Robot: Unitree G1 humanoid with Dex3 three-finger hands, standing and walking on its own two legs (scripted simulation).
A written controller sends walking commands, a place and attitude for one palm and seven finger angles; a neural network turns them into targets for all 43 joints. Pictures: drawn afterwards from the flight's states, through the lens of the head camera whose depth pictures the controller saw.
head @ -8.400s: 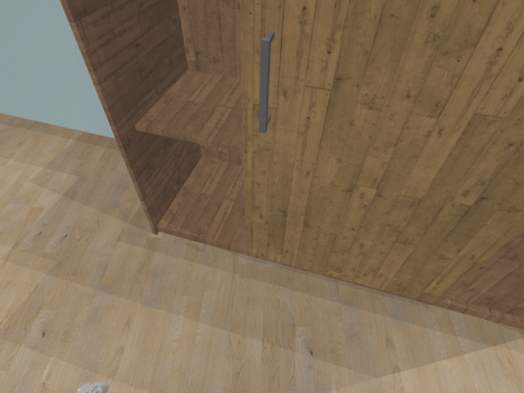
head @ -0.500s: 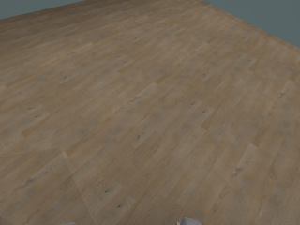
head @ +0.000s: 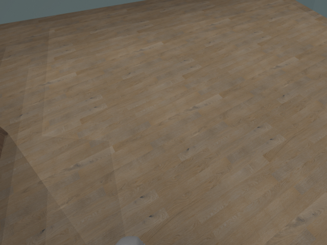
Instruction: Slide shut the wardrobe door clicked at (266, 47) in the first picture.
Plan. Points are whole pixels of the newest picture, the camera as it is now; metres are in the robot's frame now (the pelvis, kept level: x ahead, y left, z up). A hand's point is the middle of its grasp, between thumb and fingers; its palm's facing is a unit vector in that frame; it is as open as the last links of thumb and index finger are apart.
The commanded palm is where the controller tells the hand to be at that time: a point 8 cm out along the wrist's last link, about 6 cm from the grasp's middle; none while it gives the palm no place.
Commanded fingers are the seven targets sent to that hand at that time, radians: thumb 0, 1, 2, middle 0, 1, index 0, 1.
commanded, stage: turn to face it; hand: right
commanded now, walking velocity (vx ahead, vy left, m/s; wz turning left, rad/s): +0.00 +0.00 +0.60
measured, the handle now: out of the picture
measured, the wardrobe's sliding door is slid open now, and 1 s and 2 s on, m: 0.44 0.44 0.44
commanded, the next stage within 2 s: none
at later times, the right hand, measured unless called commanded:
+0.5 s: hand out of the picture +0.15 -0.14 -0.17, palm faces -0.24 +0.95 -0.22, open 7.4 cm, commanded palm none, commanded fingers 0.00 -0.90 -0.90 0.20 0.30 0.20 0.30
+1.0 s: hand (212, 224) +0.21 -0.12 -0.17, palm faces -0.54 +0.82 -0.19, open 7.4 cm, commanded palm none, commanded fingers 0.00 -0.90 -0.90 0.20 0.30 0.20 0.30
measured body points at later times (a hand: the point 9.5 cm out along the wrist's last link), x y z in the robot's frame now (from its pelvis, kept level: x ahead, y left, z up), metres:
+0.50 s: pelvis +0.01 +0.03 -0.01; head +0.05 +0.03 +0.44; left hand +0.04 +0.31 -0.14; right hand +0.16 -0.19 -0.15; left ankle -0.02 +0.14 -0.74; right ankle +0.05 -0.10 -0.71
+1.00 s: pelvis +0.02 +0.00 +0.00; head +0.06 +0.00 +0.45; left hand -0.10 +0.22 -0.14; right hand +0.24 -0.16 -0.15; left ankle -0.09 +0.11 -0.68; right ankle +0.06 -0.08 -0.74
